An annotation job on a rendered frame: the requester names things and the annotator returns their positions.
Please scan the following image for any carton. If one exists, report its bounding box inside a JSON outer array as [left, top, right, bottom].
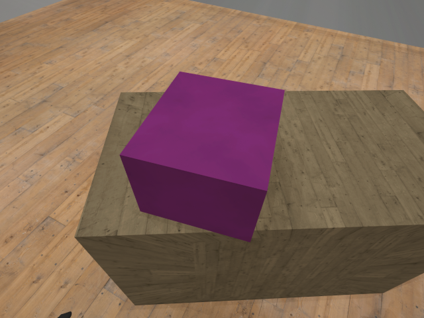
[[120, 72, 285, 242]]

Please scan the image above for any pedestal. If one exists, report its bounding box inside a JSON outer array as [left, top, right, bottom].
[[75, 90, 424, 305]]

